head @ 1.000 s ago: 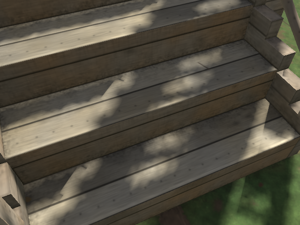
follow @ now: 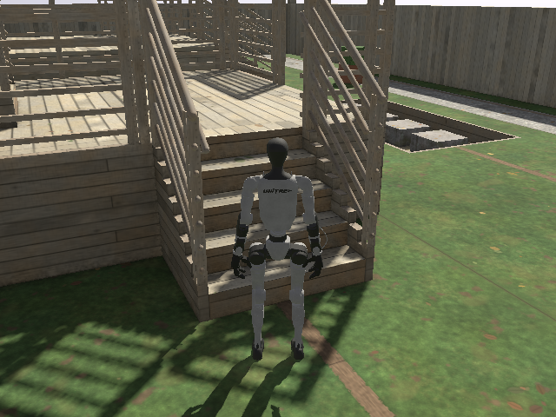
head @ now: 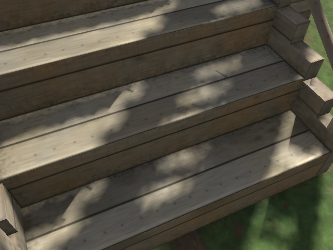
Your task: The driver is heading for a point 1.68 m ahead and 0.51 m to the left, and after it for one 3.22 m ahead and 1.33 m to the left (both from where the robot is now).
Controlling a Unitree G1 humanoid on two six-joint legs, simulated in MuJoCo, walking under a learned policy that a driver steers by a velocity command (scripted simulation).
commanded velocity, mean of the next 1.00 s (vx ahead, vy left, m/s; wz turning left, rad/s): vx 0.38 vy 0.00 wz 0.09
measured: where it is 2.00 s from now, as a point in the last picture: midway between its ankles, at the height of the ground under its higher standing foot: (170, 133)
